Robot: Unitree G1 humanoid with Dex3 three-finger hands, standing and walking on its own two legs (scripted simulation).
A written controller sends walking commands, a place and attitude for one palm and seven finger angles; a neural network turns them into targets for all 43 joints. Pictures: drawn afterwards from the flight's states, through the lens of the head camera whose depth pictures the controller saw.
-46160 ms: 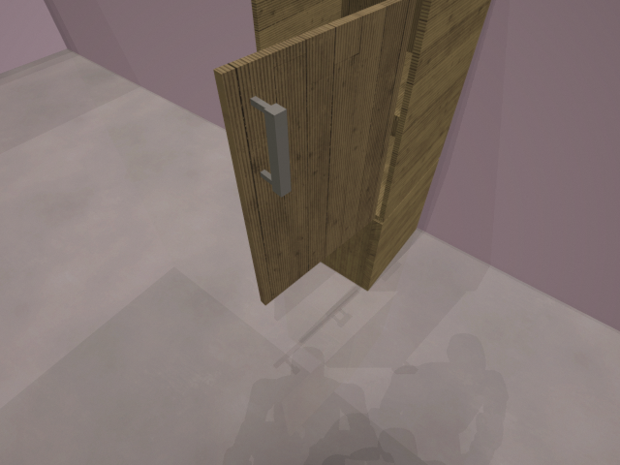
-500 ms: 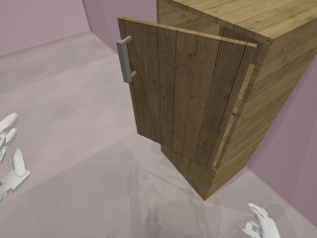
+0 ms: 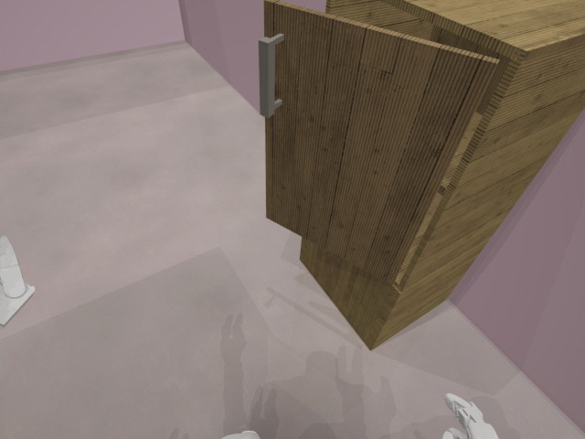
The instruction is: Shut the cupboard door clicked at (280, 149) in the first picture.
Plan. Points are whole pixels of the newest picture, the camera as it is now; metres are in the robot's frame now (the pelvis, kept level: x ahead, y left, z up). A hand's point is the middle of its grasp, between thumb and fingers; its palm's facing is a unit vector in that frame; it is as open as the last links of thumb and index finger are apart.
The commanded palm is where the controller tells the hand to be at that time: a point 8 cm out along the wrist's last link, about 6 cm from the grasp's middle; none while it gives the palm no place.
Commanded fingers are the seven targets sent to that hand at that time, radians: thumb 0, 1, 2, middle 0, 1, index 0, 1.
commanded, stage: step back with the hand held close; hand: left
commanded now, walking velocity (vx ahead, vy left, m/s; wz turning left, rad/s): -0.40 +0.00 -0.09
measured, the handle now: (272, 76) +0.74 +0.08 +0.15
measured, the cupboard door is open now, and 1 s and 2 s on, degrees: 24 24 24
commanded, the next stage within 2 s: stop stepping back and stand still in 0.42 s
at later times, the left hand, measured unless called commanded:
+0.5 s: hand out of the picture +0.11 +0.27 +0.19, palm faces +0.42 -0.83 -0.37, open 7.4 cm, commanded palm +0.05 +0.30 +0.20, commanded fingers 0.00 0.90 0.90 -0.20 -0.30 -0.20 -0.30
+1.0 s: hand out of the picture +0.00 +0.36 +0.20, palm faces +0.28 -0.86 -0.43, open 7.4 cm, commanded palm -0.04 +0.41 +0.20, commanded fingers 0.00 0.90 0.90 -0.20 -0.30 -0.20 -0.30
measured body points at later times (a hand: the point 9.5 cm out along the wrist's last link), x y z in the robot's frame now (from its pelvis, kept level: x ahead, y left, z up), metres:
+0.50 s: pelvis -0.10 +0.01 +0.00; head -0.08 +0.04 +0.45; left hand +0.08 +0.31 +0.21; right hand +0.09 -0.21 -0.07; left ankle +0.09 +0.06 -0.71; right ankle -0.17 -0.12 -0.72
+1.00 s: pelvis -0.22 +0.13 -0.01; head -0.20 +0.19 +0.43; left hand -0.02 +0.40 +0.22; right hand -0.11 -0.12 -0.08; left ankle -0.16 +0.22 -0.62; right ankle -0.22 -0.01 -0.72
